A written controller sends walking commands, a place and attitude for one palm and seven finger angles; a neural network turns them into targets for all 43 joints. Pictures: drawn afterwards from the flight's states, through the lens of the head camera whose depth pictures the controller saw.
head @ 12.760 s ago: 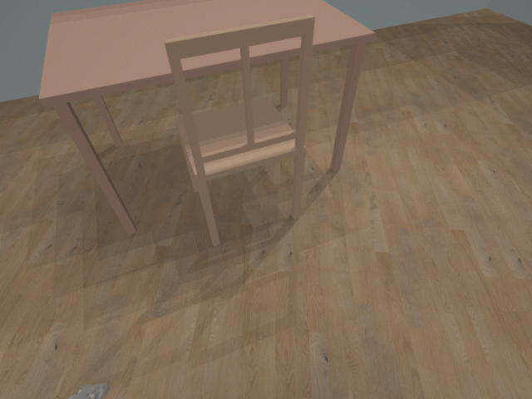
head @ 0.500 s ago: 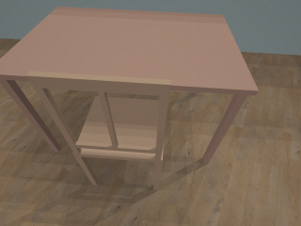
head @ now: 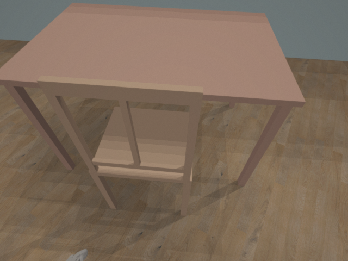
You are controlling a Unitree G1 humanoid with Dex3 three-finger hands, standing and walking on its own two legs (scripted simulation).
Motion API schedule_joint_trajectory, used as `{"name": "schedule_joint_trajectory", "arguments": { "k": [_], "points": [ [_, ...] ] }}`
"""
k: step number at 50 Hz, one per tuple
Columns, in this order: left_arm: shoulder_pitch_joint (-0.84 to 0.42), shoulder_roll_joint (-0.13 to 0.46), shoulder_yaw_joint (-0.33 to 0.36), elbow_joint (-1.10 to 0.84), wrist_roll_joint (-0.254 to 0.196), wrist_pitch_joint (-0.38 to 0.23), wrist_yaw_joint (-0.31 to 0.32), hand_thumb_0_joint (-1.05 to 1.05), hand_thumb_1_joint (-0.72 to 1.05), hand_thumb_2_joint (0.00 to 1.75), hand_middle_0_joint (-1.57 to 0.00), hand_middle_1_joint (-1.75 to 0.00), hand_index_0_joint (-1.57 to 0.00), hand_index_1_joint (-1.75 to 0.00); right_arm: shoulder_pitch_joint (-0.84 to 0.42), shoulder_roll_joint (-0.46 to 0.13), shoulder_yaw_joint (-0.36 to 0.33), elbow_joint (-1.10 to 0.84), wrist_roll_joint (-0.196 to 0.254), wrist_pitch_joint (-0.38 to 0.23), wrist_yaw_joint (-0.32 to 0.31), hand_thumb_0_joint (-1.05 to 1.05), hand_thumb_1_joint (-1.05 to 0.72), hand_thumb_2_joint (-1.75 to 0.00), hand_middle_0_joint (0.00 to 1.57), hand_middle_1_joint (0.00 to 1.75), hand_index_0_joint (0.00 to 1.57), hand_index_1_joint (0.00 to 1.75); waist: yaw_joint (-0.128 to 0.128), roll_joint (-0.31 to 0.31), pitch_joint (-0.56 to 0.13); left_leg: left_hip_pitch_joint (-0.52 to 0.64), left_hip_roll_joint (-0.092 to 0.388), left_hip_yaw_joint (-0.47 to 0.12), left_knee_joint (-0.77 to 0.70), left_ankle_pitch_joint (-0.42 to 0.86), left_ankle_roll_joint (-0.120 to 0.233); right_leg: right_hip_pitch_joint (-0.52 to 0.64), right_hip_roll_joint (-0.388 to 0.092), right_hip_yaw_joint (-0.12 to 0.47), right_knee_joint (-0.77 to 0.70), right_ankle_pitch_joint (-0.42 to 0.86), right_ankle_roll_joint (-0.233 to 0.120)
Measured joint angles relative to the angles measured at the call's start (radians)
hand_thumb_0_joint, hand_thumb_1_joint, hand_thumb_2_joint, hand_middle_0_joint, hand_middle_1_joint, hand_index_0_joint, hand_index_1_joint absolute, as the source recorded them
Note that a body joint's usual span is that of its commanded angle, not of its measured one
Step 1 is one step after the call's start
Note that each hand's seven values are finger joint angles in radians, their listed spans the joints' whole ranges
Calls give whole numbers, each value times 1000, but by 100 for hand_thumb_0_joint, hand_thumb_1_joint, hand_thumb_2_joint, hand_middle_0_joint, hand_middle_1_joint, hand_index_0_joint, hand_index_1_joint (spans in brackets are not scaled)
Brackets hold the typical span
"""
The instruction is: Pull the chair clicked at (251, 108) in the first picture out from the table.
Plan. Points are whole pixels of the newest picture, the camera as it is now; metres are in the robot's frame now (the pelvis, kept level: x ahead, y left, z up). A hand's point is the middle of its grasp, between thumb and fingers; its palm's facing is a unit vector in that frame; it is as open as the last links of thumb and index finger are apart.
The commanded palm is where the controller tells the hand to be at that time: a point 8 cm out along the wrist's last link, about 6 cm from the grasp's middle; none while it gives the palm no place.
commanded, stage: raise the hand toward the chair's back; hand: left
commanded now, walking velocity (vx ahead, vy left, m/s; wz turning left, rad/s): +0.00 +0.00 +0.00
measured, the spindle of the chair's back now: (131, 136) +0.49 +0.18 -0.07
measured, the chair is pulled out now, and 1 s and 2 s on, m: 0.00 0.00 0.00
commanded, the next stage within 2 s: aim the fingers beside a spindle in 2.00 s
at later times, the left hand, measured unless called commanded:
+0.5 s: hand out of the picture +0.12 +0.17 -0.06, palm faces -0.01 -1.00 -0.07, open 10.8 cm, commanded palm +0.12 +0.23 -0.05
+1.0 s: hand (91, 243) +0.16 +0.20 -0.05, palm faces -0.02 -1.00 -0.05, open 15.0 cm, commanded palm +0.14 +0.26 -0.04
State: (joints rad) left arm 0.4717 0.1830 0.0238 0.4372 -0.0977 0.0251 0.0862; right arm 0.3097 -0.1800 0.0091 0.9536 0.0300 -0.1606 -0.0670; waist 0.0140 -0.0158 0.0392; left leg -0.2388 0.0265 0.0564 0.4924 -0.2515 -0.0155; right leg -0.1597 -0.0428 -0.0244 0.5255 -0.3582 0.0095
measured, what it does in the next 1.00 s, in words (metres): lowers itself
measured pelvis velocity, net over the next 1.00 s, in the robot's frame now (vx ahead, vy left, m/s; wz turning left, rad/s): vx -0.06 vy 0.01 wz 0.01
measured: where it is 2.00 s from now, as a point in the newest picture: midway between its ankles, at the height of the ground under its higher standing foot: outside the picture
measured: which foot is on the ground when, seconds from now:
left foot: down 0.00-1.00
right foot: down 0.00-1.00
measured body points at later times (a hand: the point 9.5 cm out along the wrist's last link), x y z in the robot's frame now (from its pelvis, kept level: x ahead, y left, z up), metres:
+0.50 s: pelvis -0.08 -0.02 -0.12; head -0.02 +0.00 +0.33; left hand +0.12 +0.23 -0.05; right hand +0.15 -0.23 -0.17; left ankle +0.00 +0.13 -0.74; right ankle -0.05 -0.12 -0.74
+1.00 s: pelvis -0.06 +0.01 -0.09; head +0.00 +0.02 +0.35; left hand +0.16 +0.25 -0.04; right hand +0.11 -0.24 -0.17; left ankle +0.00 +0.13 -0.74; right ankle -0.05 -0.12 -0.74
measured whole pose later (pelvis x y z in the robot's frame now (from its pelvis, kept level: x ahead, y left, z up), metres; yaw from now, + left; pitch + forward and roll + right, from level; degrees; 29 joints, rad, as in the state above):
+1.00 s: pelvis -0.06 +0.01 -0.09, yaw +1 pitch +15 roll -3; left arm 0.36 0.24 0.17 0.01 -0.25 -0.40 -0.26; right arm 0.23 -0.25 -0.03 0.56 0.03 -0.21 -0.08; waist -0.02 0.03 -0.13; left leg -1.00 0.06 -0.02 1.18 -0.45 0.00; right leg -0.86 -0.02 -0.06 1.17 -0.56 0.02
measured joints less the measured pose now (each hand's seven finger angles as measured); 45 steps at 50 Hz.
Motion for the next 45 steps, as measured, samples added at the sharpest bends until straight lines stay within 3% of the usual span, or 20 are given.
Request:
{"name": "schedule_joint_trajectory", "arguments": {
  "k": [3,5,9,11,14,17,20,23,25,28,32,38,45],
  "points": [
    [-48,-4,29,-215,-37,-115,-20,3,90,88,-20,-29,-19,-29,-11,-29,-23,-103,-6,-84,-3,1,-91,-90,20,30,20,30,-36,29,-48,-110,-11,-32,92,-16,2,-88,-12,-31,83,-36,4],
    [-115,-15,61,-241,-58,-244,-80,2,87,87,-19,-28,-19,-28,-49,-46,-37,-160,-20,-101,8,1,-91,-90,20,30,20,30,-48,38,-99,-219,-7,-37,179,-39,0,-199,-12,-32,175,-62,2],
    [-195,-29,98,-214,-112,-514,-304,1,79,84,-18,-27,-18,-27,-133,-58,-69,-278,-23,-105,46,1,-90,-90,20,30,20,30,-39,10,-168,-443,15,-26,383,-103,-11,-439,0,-8,401,-131,-4],
    [-193,-27,103,-199,-124,-579,-407,1,74,82,-18,-27,-17,-27,-163,-67,-82,-343,-17,-96,59,1,-90,-90,20,30,20,30,-31,-4,-181,-536,23,-28,483,-135,-16,-533,6,-4,506,-168,-14],
    [-142,-23,110,-215,-146,-555,-462,1,67,79,-18,-26,-17,-26,-184,-79,-93,-429,-9,-71,54,1,-90,-90,20,30,20,30,-13,-16,-187,-637,30,-41,604,-174,-19,-629,11,-10,627,-213,-21],
    [-62,-15,118,-280,-153,-518,-422,1,59,76,-18,-25,-17,-25,-183,-81,-91,-474,-8,-59,36,1,-90,-90,20,30,19,30,7,-9,-185,-705,36,-68,689,-200,-24,-680,18,-32,698,-239,-30],
    [-17,9,120,-372,-147,-530,-376,2,52,73,-17,-24,-16,-24,-169,-72,-69,-476,-14,-62,13,1,-90,-90,20,30,19,30,25,6,-181,-758,40,-101,746,-213,-24,-713,26,-60,735,-251,-36],
    [-46,35,113,-428,-152,-545,-377,2,45,71,-16,-23,-15,-22,-154,-57,-34,-445,-14,-70,-3,1,-90,-90,20,30,20,30,32,29,-173,-800,41,-128,780,-214,-25,-738,31,-85,753,-251,-40],
    [-93,49,106,-434,-155,-522,-396,2,40,69,-15,-22,-15,-22,-143,-43,-10,-421,-10,-69,-10,1,-90,-90,20,30,20,30,28,42,-169,-819,41,-137,788,-209,-23,-752,33,-92,757,-245,-40],
    [-160,63,106,-415,-159,-441,-419,1,33,66,-14,-21,-14,-21,-119,-17,15,-390,-5,-56,-16,1,-90,-90,20,30,20,30,11,57,-164,-827,43,-134,780,-200,-22,-762,35,-88,747,-232,-37],
    [-174,60,133,-401,-171,-350,-398,1,24,62,-14,-19,-13,-19,-75,6,15,-367,-2,-35,-16,1,-90,-90,20,30,20,30,-20,68,-164,-798,48,-109,738,-187,-16,-745,37,-65,707,-211,-27],
    [-128,47,158,-404,-165,-389,-346,1,10,56,-12,-17,-12,-17,-22,-17,-14,-350,-6,-37,-12,1,-90,-90,20,30,20,30,-41,66,-175,-766,45,-77,689,-179,-2,-724,31,-37,658,-193,-10],
    [-113,51,144,-404,-160,-432,-356,0,-6,49,-11,-15,-10,-14,-38,-64,-41,-362,-4,-48,-12,1,-90,-90,20,30,20,30,-39,54,-174,-765,35,-70,691,-190,11,-718,21,-31,652,-200,2]
  ]
}}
